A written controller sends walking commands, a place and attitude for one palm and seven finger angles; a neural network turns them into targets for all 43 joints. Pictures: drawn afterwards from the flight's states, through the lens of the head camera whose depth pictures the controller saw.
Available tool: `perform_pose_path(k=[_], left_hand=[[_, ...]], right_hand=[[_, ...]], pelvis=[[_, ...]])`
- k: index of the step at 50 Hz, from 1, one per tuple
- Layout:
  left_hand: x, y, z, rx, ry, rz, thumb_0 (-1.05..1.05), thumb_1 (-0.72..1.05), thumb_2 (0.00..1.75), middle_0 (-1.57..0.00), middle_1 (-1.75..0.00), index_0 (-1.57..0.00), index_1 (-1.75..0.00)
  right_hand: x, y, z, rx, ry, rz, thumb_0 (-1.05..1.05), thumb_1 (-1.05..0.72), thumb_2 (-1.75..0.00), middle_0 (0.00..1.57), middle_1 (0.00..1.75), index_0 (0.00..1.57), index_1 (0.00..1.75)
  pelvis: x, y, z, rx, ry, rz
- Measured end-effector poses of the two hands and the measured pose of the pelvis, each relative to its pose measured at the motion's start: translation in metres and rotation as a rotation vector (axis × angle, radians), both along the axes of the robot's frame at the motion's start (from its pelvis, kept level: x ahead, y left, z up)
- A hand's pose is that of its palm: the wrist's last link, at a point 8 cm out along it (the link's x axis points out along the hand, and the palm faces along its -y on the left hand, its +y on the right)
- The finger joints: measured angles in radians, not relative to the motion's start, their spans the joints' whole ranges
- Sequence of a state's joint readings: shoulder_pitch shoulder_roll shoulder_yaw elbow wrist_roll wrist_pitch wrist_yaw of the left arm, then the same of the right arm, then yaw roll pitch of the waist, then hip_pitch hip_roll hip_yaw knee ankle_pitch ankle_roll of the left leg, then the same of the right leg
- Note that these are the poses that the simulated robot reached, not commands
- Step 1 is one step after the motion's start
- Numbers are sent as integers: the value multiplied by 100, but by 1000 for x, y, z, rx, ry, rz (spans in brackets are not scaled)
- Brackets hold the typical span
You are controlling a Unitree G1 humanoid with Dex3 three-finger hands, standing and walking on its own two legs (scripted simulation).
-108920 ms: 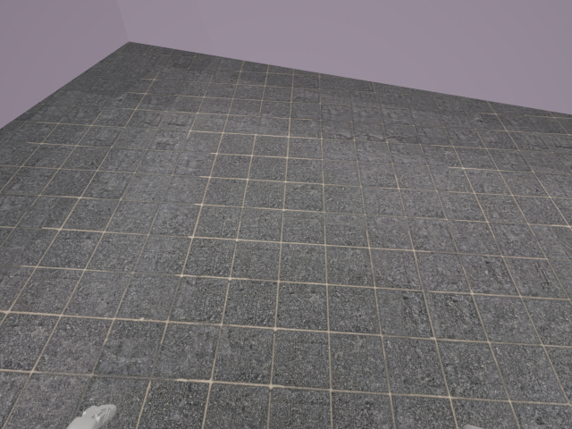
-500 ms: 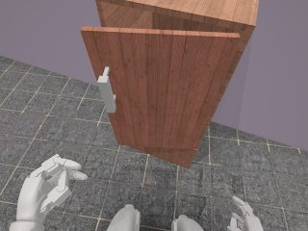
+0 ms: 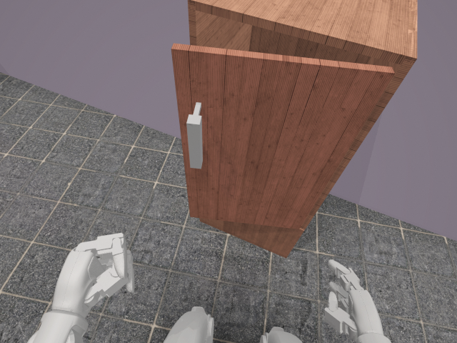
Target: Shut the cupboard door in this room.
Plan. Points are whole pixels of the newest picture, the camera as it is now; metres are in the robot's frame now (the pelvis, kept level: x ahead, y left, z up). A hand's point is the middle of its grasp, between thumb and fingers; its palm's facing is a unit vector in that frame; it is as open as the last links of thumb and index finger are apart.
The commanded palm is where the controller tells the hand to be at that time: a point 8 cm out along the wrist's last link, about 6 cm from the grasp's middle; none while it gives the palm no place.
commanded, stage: raise the hand and make a fist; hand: left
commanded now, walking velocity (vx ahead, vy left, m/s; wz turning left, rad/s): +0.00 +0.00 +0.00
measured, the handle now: (197, 136) +0.49 +0.11 +0.05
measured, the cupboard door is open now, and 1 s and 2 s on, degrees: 18 18 18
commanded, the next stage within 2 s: bring the fist close to the handle in 0.54 s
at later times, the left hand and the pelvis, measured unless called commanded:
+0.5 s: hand (131, 257) +0.23 +0.17 +0.06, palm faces +0.02 -1.00 -0.04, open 3.1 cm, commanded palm +0.21 +0.22 +0.06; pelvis +0.01 -0.02 +0.00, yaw +0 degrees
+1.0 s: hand (173, 232) +0.28 +0.12 +0.05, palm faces -0.08 -1.00 -0.02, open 3.1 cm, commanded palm +0.27 +0.19 +0.06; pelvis +0.01 -0.04 +0.00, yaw +0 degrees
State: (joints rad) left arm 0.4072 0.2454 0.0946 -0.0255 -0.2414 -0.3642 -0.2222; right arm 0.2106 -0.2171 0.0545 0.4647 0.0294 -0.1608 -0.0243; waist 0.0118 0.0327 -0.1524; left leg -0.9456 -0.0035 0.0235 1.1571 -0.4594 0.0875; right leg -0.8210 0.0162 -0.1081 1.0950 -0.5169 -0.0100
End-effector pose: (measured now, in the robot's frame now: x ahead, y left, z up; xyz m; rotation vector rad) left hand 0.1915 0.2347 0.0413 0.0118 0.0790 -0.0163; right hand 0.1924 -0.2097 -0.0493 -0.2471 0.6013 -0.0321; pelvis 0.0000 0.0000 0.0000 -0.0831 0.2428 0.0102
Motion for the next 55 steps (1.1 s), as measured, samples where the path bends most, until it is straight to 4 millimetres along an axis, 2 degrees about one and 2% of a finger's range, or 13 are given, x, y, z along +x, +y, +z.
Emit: perform_pose_path(k=[3,10,18,25,32,36,42,49,55], left_hand=[[3,0,-2,-2,2,-16,1,90,90,-127,-147,-128,-148],[13,13,28,32,-138,37,1,90,90,-129,-149,-130,-150],[15,-7,3,-3,29,-31,1,90,90,-129,-150,-130,-150],[17,-9,22,25,-119,33,1,90,90,-130,-150,-130,-150],[17,-28,6,7,-12,-21,1,90,90,-129,-150,-130,-150],[18,-34,10,15,-28,-21,1,90,90,-130,-150,-130,-150],[43,-34,21,31,-152,17,1,90,90,-130,-150,-130,-150],[72,-56,7,5,-42,-66,1,90,90,-130,-150,-130,-150],[90,-53,21,12,-108,-5,1,90,90,-130,-150,-130,-150]], right_hand=[[-3,-1,0,-16,11,5,1,-91,-90,20,30,20,30],[-18,-14,-6,-34,68,-15,1,-91,-90,20,30,20,30],[-31,-33,-8,-33,97,-70,1,-91,-90,20,30,20,30],[-28,-45,-13,-39,101,-62,1,-91,-90,20,30,20,30],[-17,-49,-18,-5,86,-66,1,-91,-90,20,30,20,30],[-12,-52,-17,-3,69,-64,1,-91,-90,20,30,20,30],[-9,-57,-26,-4,78,-44,1,-91,-90,20,30,20,30],[-20,-65,-29,6,124,-86,1,-91,-90,20,30,20,30],[-32,-71,-28,-1,165,-116,1,-91,-90,20,30,20,30]], pelvis=[[0,0,0,-1,-1,-2],[2,-2,2,-3,-5,0],[5,-8,5,9,0,-8],[6,-19,0,15,8,-7],[8,-28,-1,22,13,-7],[10,-33,-1,28,11,-8],[9,-39,-7,28,23,-4],[12,-41,-3,39,27,-13],[16,-41,2,48,25,-23]])
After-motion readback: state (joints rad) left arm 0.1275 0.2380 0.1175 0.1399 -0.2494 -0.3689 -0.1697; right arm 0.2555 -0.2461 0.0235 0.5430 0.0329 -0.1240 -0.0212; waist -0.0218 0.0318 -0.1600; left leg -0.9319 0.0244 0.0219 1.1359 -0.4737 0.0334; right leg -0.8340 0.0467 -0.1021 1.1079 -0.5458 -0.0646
